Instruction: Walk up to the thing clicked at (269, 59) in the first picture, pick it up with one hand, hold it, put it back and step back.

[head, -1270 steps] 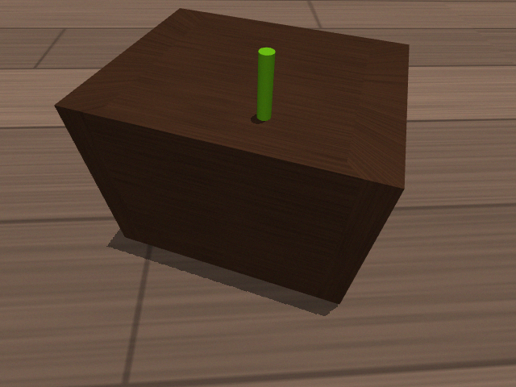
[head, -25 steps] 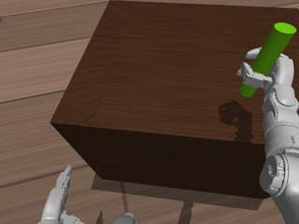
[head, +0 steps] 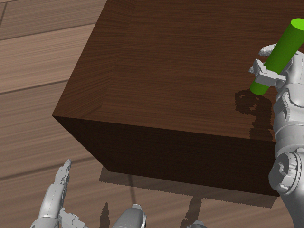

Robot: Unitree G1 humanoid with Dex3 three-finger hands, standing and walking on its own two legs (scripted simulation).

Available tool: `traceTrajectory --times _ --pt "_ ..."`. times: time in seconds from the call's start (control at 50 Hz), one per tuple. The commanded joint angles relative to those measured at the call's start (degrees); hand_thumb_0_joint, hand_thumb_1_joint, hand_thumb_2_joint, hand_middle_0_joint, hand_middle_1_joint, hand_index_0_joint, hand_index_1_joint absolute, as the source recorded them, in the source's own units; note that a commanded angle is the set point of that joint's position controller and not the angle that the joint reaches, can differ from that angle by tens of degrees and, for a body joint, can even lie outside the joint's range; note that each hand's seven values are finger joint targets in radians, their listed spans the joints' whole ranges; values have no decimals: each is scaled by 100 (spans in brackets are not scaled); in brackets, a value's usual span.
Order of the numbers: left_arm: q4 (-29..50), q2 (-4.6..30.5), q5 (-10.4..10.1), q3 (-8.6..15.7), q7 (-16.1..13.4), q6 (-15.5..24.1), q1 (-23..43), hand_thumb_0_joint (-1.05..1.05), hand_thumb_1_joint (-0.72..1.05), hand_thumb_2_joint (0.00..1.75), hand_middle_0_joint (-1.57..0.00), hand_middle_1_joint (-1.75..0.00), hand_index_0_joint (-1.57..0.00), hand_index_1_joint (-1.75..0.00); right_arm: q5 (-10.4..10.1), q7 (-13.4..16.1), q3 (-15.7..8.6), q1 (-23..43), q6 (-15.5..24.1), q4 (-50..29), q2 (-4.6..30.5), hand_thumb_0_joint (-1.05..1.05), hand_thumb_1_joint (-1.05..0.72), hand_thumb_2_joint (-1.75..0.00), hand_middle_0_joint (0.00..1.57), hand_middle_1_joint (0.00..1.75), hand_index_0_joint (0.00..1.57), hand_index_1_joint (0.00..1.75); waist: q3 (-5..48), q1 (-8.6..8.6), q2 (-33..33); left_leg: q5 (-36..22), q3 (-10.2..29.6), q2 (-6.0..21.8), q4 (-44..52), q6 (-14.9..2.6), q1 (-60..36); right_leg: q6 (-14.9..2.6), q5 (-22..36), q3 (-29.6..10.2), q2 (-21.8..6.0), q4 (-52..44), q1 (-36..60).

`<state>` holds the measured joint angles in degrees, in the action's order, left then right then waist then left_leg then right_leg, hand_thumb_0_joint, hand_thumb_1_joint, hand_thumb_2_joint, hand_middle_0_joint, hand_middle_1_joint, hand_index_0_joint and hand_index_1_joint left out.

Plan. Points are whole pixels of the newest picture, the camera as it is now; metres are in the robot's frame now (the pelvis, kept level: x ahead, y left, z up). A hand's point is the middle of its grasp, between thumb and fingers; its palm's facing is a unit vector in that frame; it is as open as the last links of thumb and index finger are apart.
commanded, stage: lower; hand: right
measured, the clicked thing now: (275, 62) +0.52 -0.19 +0.12
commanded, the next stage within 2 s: loosen in 0.80 s
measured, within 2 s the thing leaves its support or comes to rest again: rests again in 0.56 s
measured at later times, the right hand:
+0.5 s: hand (259, 75) +0.53 -0.18 +0.07, palm faces +0.14 +0.99 +0.02, open 5.2 cm
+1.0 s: hand (258, 76) +0.53 -0.18 +0.05, palm faces +0.14 +0.99 +0.01, open 5.2 cm
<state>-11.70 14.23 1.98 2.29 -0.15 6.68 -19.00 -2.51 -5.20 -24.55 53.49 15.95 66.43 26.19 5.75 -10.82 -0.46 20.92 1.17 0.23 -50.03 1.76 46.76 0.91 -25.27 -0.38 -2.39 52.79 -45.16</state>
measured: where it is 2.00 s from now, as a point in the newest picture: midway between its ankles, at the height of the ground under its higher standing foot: outside the picture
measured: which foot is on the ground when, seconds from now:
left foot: down 0.00-1.00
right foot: down 0.00-1.00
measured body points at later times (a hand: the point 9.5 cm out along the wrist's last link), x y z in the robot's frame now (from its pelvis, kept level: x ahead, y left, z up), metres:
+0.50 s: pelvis -0.02 +0.00 -0.02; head +0.11 -0.02 +0.41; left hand +0.13 +0.27 -0.04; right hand +0.51 -0.23 +0.07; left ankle +0.03 +0.14 -0.69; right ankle -0.01 -0.13 -0.69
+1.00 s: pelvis -0.02 +0.00 -0.04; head +0.11 -0.03 +0.39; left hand +0.13 +0.26 -0.04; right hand +0.52 -0.23 +0.06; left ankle +0.03 +0.14 -0.69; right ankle -0.01 -0.13 -0.69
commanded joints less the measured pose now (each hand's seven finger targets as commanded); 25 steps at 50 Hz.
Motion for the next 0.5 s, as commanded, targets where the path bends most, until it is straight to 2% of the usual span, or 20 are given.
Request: traceTrajectory --times 0.0,0.02,0.04,0.08,0.1,0.12,0.16,0.18,0.2,0.22,0.26,0.3,0.32,0.34,0.36,0.38,0.4,0.44,0.46,0.48 --pt "1067 823 -16 435 -72 275 46 0 -56 7 -5 -5 -4 -6 -20 31 -157 3171 576 -1549 1639 0 -67 -131 140 142 140 142 3391 -58 -687 -2371 -118 -142 214 -209 -1487 -115 2396 7 138 -246 1520" --pt "1170 939 19 542 -90 278 66 0 -56 7 -5 -5 -4 -6 -1 62 -165 3218 602 -1486 1679 0 -67 -131 140 142 140 142 3448 -125 -757 -2300 -154 -163 197 -222 -1411 -90 2432 -12 121 -228 1611" --pt "960 846 53 438 -67 258 -143 0 -56 7 -5 -5 -4 -6 24 64 -83 3185 611 -1414 1543 0 -68 -131 140 142 140 142 3335 -92 -901 -2279 -161 -164 133 -236 -1291 -74 2502 -2 121 -189 1557" --pt "951 840 25 495 -47 220 -272 0 -56 7 -5 -5 -5 -6 36 74 -111 2842 584 -991 1470 0 -67 -130 139 141 139 141 3042 -173 -688 -2214 -172 -181 146 -223 -1239 -93 2338 -14 128 -148 1292" --pt "1040 869 27 481 -42 223 -54 0 -56 7 -5 -5 -4 -6 48 97 -147 2970 615 -1106 1528 0 -67 -130 140 141 140 141 3127 -127 -681 -2196 -169 -170 82 -229 -1268 -96 2259 -19 126 -149 1159" --pt "1336 960 35 562 -57 244 151 0 -56 6 -5 -5 -4 -6 71 121 -201 3166 664 -1310 1655 0 -67 -132 141 142 141 142 3395 -184 -681 -2188 -178 -176 71 -223 -1302 -105 2242 -41 106 -128 1251" --pt "1343 923 50 524 -51 230 -20 0 -56 7 -5 -5 -4 -6 101 126 -102 3113 674 -1052 1521 0 -65 -133 141 144 142 144 3301 -246 -614 -2099 -219 -191 24 -225 -1232 -103 2156 -48 98 -91 1182" --pt "1177 845 39 490 -33 200 -217 0 -56 6 -5 -5 -5 -6 99 121 -92 2951 665 -903 1483 0 -65 -134 142 144 142 145 3011 -246 -608 -1983 -222 -196 41 -218 -1137 -114 1978 -39 105 -93 991" --pt "1037 751 57 392 -14 180 -341 0 -56 6 -5 -5 -5 -6 106 123 -169 3100 692 -1002 1542 0 -65 -133 141 144 142 144 3000 -196 -794 -1957 -194 -197 4 -236 -943 -94 2064 -31 109 -53 1046" --pt "1200 695 58 355 -4 205 -114 0 -57 7 -5 -5 -4 -6 112 114 -93 3141 701 -1018 1451 0 -66 -133 142 144 142 144 3112 -232 -855 -1922 -213 -209 -41 -243 -888 -87 2125 -66 84 -40 1093" --pt "1440 967 96 579 -29 214 -93 0 -56 6 -5 -5 -5 -6 161 144 -230 3211 729 -981 1716 0 -64 -135 143 146 143 146 3336 -313 -863 -1891 -254 -232 -107 -246 -782 -67 2247 -116 53 30 1247" --pt "1330 868 103 520 -2 174 -262 0 -56 6 -5 -5 -5 -5 161 142 -174 3182 736 -952 1618 0 -66 -134 142 145 142 145 3084 -334 -937 -1754 -259 -229 -120 -252 -652 -68 2061 -104 53 49 1077" --pt "1494 851 105 494 -5 194 -123 0 -56 6 -5 -5 -5 -5 179 142 -210 3295 739 -1052 1612 0 -65 -134 141 144 142 144 3307 -334 -939 -1777 -243 -227 -150 -251 -634 -77 2077 -108 50 91 1158" --pt "1584 823 98 471 2 198 -134 0 -56 6 -5 -5 -4 -6 194 155 -229 3278 747 -985 1693 0 -65 -135 143 146 144 146 3304 -337 -858 -1824 -252 -229 -176 -242 -786 -90 2006 -94 63 107 996" --pt "1661 950 94 583 -10 185 -142 0 -56 6 -5 -5 -5 -5 204 174 -267 3317 751 -963 1753 0 -65 -135 143 147 144 147 3358 -381 -758 -1754 -267 -234 -174 -239 -787 -93 1893 -107 60 111 970" --pt "1783 909 111 520 0 181 -58 0 -56 6 -5 -5 -4 -6 230 173 -249 3262 756 -920 1757 0 -65 -136 143 147 144 147 3360 -360 -818 -1742 -256 -229 -194 -243 -838 -89 1834 -90 71 111 875" --pt "1673 869 108 487 9 165 -226 0 -56 7 -5 -5 -4 -6 241 177 -208 3036 711 -592 1626 0 -65 -136 143 147 144 147 3108 -408 -732 -1721 -268 -235 -209 -237 -740 -96 1793 -90 69 138 727" --pt "1594 829 117 515 12 138 -262 0 -56 6 -5 -5 -5 -5 268 209 -304 3374 770 -839 1873 0 -65 -135 142 146 143 146 3185 -400 -923 -1612 -222 -219 -220 -236 -646 -110 1637 -73 75 202 692" --pt "1656 807 129 435 14 155 -189 0 -56 6 -5 -5 -4 -5 240 215 -289 3522 787 -998 1827 0 -64 -135 142 146 143 146 3251 -357 -1013 -1519 -246 -233 -248 -251 -562 -92 1638 -98 63 185 766" --pt "1794 864 125 512 6 175 -111 0 -55 6 -5 -5 -5 -5 261 208 -205 3451 781 -869 1748 0 -64 -135 143 147 144 147 3258 -428 -1028 -1423 -273 -241 -277 -255 -471 -86 1573 -125 41 186 806"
